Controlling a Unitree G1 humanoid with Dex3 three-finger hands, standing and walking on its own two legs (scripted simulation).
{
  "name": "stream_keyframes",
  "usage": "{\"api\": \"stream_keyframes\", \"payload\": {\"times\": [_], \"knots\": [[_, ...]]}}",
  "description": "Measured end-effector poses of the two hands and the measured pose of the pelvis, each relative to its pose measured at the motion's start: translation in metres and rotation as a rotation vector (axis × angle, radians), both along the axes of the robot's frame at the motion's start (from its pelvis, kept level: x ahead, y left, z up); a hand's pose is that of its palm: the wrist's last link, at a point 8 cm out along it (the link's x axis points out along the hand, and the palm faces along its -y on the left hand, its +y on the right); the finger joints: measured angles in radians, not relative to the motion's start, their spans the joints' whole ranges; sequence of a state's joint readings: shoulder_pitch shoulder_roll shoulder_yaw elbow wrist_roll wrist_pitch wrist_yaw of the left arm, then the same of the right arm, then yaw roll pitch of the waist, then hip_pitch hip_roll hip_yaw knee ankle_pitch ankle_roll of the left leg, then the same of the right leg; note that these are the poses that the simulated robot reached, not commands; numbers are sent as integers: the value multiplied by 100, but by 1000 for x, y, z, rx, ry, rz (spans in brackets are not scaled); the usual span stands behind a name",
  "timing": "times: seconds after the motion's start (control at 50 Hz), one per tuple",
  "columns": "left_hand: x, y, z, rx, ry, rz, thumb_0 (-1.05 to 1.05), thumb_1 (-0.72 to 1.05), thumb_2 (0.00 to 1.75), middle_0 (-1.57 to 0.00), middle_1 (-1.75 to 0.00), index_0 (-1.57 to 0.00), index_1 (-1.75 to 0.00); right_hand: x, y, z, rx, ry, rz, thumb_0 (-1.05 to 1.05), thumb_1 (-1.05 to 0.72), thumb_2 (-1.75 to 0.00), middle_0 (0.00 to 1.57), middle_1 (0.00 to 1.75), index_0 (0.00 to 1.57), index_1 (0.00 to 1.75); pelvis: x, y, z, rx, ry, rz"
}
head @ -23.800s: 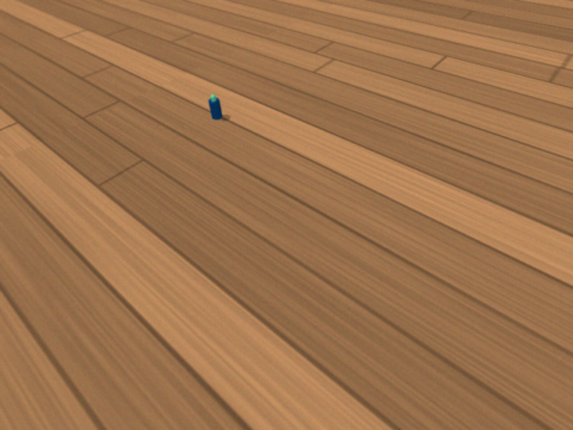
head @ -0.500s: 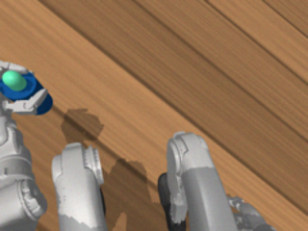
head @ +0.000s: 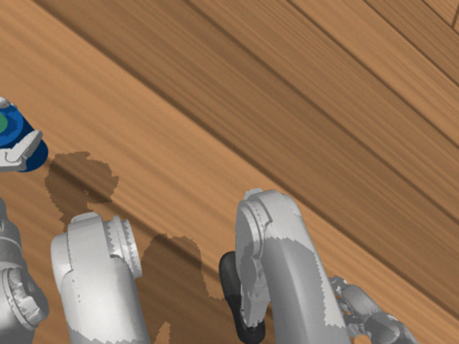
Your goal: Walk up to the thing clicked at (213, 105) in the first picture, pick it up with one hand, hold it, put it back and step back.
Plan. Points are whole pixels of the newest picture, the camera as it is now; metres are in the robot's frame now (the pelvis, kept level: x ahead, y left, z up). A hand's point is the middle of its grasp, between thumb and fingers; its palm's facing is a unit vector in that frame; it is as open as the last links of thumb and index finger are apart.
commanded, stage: lower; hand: left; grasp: from the side
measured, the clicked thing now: (5, 135) +0.45 +0.31 -0.12
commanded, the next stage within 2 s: loosen in 1.18 s
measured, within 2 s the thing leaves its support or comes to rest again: rests again in 1.18 s
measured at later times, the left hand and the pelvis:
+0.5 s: hand (16, 137) +0.46 +0.31 -0.15, palm faces +0.36 -0.93 -0.01, open 8.1 cm; pelvis +0.00 +0.01 -0.01, yaw -3 degrees
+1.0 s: hand (24, 141) +0.46 +0.31 -0.18, palm faces +0.37 -0.93 -0.01, open 8.1 cm; pelvis -0.01 +0.02 -0.01, yaw -5 degrees
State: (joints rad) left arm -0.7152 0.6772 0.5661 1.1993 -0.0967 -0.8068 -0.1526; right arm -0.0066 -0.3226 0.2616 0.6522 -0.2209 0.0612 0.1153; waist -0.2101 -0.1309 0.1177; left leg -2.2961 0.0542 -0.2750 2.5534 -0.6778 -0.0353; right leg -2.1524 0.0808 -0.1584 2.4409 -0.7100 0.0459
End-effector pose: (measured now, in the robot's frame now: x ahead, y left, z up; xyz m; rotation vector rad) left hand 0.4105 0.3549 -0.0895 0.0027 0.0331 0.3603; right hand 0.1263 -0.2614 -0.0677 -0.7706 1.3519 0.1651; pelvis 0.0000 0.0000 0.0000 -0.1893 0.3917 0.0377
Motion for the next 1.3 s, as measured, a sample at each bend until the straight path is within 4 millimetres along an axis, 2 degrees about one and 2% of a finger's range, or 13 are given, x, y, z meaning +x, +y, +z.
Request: {"api": "stream_keyframes", "payload": {"times": [0.22, 0.38, 0.82, 1.04, 1.18, 1.3], "knots": [[4, -1, -35, -19, 40, 13, -1, -27, 101, -73, -96, -97, -109, -11, 3, 11, -48, 42, 52, 0, -92, -90, 20, 30, 20, 30, -1, 4, -4, -28, -37, -18], [8, -3, -54, -9, 38, -2, -1, -27, 101, -73, -95, -97, -108, -10, 5, 19, -99, 72, 116, 0, -92, -90, 20, 30, 21, 30, -3, 6, -6, -49, -69, -27], [12, -4, -80, -27, 42, 26, -1, -26, 100, -73, -96, -97, -109, 5, 23, 30, -147, 68, 258, 0, -91, -90, 20, 30, 21, 30, -7, 13, -9, -98, -127, -49], [14, -2, -86, -17, 39, 32, -1, -26, 99, -72, -96, -96, -109, 6, 28, 34, -171, 77, 289, 0, -91, -90, 20, 30, 21, 30, -9, 16, -9, -117, -146, -57], [14, -8, -90, -4, 46, -5, -1, -25, 98, -72, -97, -96, -109, 5, 30, 36, -179, 82, 299, 0, -91, -90, 20, 30, 21, 30, -10, 18, -9, -124, -153, -60], [11, -7, -94, -20, 46, 33, -1, -25, 98, -71, -97, -96, -109, 6, 31, 38, -186, 80, 309, 0, -91, -90, 20, 30, 21, 30, -11, 17, -9, -128, -160, -64]]}}
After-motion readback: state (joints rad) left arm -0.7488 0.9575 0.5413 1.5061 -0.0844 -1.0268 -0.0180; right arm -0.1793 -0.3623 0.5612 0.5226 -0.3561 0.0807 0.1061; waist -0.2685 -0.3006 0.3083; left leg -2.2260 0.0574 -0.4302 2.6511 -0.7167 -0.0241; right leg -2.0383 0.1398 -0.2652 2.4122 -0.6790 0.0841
